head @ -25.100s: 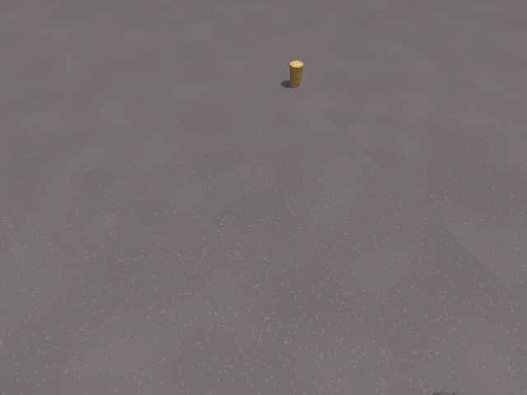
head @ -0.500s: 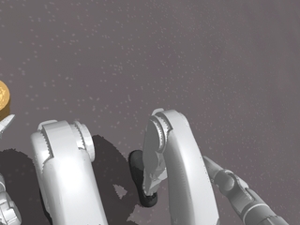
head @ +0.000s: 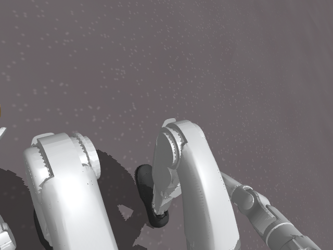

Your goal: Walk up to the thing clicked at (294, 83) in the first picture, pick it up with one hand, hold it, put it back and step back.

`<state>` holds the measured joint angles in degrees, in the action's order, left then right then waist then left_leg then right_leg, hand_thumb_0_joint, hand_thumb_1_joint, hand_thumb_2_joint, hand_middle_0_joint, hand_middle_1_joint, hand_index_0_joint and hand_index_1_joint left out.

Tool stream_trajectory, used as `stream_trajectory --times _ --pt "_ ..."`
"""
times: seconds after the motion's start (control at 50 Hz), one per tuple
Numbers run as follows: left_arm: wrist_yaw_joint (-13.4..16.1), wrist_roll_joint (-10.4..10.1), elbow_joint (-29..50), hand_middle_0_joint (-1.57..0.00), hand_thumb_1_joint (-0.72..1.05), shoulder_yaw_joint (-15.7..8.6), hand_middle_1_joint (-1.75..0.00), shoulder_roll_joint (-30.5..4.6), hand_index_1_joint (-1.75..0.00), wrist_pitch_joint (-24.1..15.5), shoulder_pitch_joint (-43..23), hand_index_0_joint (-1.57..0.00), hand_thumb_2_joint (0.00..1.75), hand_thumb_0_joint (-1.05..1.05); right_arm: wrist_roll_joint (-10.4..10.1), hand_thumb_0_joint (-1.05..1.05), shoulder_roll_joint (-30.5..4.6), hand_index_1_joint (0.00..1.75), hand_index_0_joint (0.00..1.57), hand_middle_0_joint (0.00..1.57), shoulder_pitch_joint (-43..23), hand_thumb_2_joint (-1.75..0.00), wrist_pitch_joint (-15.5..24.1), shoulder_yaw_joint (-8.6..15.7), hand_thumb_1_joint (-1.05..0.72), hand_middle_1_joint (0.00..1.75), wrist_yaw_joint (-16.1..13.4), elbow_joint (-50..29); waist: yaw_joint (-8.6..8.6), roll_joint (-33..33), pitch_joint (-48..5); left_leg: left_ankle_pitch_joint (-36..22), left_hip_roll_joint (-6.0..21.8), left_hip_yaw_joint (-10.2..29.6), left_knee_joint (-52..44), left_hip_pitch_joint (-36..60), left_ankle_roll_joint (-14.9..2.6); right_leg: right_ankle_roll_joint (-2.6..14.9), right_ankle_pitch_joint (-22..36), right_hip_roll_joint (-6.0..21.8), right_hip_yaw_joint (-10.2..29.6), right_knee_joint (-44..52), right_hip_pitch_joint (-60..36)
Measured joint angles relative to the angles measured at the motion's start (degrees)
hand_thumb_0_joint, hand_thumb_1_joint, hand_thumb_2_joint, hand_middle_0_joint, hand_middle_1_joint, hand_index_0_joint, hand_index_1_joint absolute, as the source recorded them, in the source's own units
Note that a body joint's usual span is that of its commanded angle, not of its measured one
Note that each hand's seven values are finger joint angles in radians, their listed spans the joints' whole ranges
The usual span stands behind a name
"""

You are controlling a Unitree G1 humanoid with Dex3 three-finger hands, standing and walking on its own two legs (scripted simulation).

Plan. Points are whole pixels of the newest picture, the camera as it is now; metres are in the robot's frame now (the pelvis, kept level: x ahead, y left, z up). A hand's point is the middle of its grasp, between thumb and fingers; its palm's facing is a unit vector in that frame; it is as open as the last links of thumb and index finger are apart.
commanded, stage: lower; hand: left
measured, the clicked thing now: out of the picture +0.38 +0.31 -0.19
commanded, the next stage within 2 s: loosen in 0.02 s
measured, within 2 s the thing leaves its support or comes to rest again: rests again in 1.48 s
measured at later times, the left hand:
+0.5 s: hand out of the picture +0.37 +0.32 -0.17, palm faces +0.54 -0.84 +0.03, open 12.3 cm
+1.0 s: hand out of the picture +0.37 +0.32 -0.18, palm faces +0.53 -0.85 +0.04, open 16.5 cm
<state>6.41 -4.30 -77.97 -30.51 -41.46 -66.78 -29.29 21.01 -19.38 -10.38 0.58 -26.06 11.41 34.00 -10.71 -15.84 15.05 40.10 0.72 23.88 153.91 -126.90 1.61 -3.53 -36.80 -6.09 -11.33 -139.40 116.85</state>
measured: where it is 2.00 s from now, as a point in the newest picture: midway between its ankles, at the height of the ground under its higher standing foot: (114, 226)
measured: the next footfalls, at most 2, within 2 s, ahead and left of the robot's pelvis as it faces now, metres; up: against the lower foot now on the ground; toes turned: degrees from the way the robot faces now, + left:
none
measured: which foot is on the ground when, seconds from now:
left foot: down 0.00-1.00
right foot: down 0.00-1.00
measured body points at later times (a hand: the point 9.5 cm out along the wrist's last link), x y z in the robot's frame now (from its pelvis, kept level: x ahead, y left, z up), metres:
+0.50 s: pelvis +0.00 +0.00 +0.00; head +0.19 +0.22 +0.34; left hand +0.34 +0.36 -0.17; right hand +0.20 -0.22 -0.02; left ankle +0.08 +0.13 -0.24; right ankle +0.14 -0.14 -0.24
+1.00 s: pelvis +0.00 +0.01 +0.00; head +0.19 +0.23 +0.34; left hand +0.34 +0.36 -0.18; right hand +0.19 -0.21 -0.02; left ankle +0.08 +0.13 -0.24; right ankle +0.14 -0.14 -0.24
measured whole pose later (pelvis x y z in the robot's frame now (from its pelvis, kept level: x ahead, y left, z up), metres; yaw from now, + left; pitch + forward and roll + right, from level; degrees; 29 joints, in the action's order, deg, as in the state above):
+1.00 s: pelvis +0.00 +0.01 +0.00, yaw -1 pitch +8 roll -19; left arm 6.9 -3.5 -78.8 -31.0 -43.6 -67.7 -29.0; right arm 21.9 -19.5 -10.9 0.3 -28.0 11.6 32.6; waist -10.3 -17.2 16.1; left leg 40.2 1.2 25.2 154.4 -126.1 0.8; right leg -3.2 -36.0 -6.7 -12.5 -138.3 115.4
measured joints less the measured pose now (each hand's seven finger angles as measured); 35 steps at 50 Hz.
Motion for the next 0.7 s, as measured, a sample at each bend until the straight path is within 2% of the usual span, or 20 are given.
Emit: stream_trajectory --times 0.24,0.4,0.54,0.7 --pt "0.57 -0.18 -1.64 -0.69 -0.54 -0.11 -0.9 -1.18 -0.86 -1.48 -0.23 -0.56 1.0 0.0 0.65 0.0 -0.26 0.3 0.21 0.21 -0.57 -0.91 0.07 -1.22 -0.92 0.3 0.1 -0.32 -0.11 -0.64 0.74 0.02 0.19 0.78 0.37 0.32 -0.15 -0.06 0.47 -0.42 -0.56 0.33 -0.4" --pt "0.87 0.16 -1.91 -0.73 -0.46 -0.16 -0.77 -1.77 -0.73 -1.9 -0.27 -0.61 0.78 -0.01 0.77 0.0 -0.47 0.3 0.21 0.21 -0.42 -0.91 0.02 -1.49 -0.92 0.3 0.34 -0.75 -0.08 -0.78 1.02 0.2 0.21 1.04 0.43 0.61 -0.23 0.15 0.41 -0.44 -0.82 0.55 -0.86" --pt "0.45 -0.34 -2.11 -0.74 -0.43 -0.02 -0.72 -1.89 -0.68 -2.17 -0.32 -0.62 0.68 -0.02 0.73 0.0 -0.64 0.3 0.21 0.21 -0.64 -0.91 0.09 -1.72 -0.92 0.3 0.31 -0.93 0.06 -0.93 0.99 0.2 0.35 1.05 0.34 0.61 -0.37 0.02 0.51 -0.49 -0.86 0.74 -0.89" --pt "0.49 -0.04 -2.02 -0.61 -0.42 -0.09 -0.51 -2.12 -0.51 -1.71 -0.23 -0.56 0.43 -0.01 0.9 0.0 -0.42 0.3 0.21 0.21 -0.89 -0.91 0.11 -1.81 -0.92 0.3 0.22 -1.1 0.05 -1.13 0.81 0.27 0.33 1.27 0.48 0.61 -0.38 0.04 0.56 -0.53 -1.02 0.78 -0.94"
